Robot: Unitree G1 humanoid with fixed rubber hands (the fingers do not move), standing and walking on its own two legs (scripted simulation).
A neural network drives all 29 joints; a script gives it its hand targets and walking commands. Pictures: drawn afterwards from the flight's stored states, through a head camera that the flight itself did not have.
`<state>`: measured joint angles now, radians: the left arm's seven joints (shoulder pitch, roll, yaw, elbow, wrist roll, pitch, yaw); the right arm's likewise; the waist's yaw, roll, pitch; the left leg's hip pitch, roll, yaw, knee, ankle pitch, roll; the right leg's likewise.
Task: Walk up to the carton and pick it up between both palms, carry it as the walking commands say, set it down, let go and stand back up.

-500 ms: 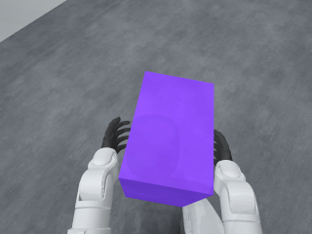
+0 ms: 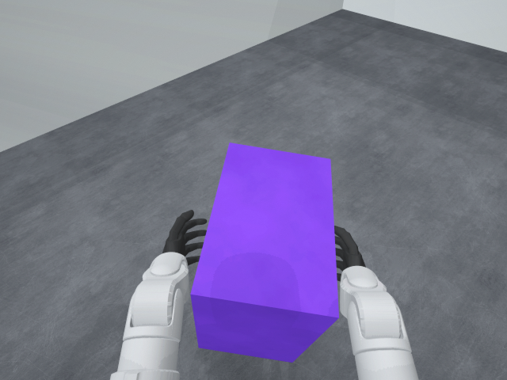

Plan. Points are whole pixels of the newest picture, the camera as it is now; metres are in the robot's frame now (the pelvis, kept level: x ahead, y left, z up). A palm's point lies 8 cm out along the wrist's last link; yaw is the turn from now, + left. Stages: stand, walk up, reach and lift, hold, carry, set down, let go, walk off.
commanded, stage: carry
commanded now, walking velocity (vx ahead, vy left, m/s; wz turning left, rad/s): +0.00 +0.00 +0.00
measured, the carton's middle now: (262, 256) +0.34 +0.02 -0.03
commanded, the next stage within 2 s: none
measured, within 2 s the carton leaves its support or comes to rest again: neither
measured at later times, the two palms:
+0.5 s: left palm (224, 175) +0.49 +0.10 +0.03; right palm (358, 182) +0.49 -0.17 +0.02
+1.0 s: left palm (249, 116) +0.67 +0.06 +0.06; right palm (360, 115) +0.71 -0.21 +0.03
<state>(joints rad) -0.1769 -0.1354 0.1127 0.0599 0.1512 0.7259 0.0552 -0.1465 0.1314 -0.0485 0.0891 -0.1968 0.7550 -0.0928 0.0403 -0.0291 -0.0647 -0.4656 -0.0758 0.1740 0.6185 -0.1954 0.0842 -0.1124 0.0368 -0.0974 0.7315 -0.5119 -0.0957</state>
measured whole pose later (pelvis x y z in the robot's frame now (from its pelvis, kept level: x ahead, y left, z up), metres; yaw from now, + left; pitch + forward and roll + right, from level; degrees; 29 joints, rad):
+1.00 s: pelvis +0.45 -0.11 -0.02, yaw +11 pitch -1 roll +4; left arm 0.06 -0.13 0.03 -0.46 -0.03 1.02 0.16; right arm 0.02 0.13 0.06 -0.50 -0.03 1.10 -0.25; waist -0.06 0.08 0.10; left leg -0.37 -0.05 0.11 0.99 -0.58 0.04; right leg -0.57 -0.13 -0.03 0.87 -0.25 0.00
